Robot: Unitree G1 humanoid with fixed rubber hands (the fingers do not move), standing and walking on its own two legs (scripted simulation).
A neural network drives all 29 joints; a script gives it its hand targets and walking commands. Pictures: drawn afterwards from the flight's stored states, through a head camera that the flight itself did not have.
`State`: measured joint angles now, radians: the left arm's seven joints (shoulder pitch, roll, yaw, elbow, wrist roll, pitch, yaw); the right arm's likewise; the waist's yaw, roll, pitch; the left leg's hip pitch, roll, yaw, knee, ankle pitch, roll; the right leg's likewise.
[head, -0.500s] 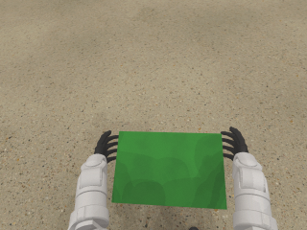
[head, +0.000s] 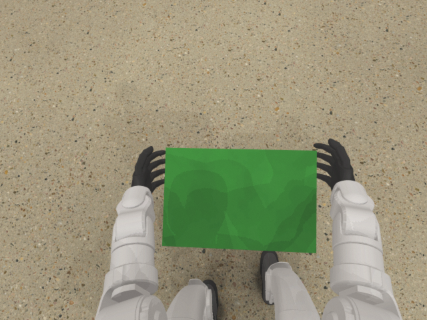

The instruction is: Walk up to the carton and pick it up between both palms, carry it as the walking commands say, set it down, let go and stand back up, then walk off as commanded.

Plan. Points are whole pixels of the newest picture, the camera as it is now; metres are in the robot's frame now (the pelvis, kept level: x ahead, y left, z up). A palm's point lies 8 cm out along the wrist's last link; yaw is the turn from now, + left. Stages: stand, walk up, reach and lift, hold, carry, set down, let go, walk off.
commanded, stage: set down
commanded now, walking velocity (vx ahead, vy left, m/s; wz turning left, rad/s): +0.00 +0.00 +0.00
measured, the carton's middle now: (237, 195) +0.35 -0.02 -0.16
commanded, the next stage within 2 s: none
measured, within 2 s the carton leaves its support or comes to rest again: neither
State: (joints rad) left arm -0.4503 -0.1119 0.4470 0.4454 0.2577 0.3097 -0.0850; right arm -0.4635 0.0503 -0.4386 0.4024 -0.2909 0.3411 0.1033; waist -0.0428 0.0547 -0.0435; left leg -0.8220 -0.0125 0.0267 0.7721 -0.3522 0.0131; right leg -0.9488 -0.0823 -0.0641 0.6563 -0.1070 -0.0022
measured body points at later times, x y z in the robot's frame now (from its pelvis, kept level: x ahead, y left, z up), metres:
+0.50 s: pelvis -0.04 -0.02 -0.08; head +0.18 -0.05 +0.31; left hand +0.39 +0.16 -0.15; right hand +0.38 -0.22 -0.16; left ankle -0.01 +0.11 -0.70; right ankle +0.10 -0.13 -0.70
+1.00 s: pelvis -0.05 -0.02 -0.17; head +0.19 -0.04 +0.21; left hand +0.42 +0.15 -0.24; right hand +0.40 -0.23 -0.25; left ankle -0.01 +0.11 -0.70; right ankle +0.10 -0.13 -0.70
